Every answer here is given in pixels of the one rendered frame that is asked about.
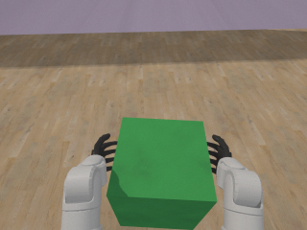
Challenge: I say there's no right robot forearm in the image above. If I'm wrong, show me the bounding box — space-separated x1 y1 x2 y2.
216 157 264 230

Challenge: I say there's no right robot hand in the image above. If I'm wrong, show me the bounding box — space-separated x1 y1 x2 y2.
206 134 232 174

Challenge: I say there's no left robot forearm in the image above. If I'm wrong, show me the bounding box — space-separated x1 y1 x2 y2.
60 154 107 230

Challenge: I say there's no left robot hand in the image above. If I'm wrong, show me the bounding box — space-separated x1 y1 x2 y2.
91 133 118 172

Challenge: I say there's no carton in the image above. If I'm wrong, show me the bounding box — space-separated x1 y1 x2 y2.
106 117 218 230

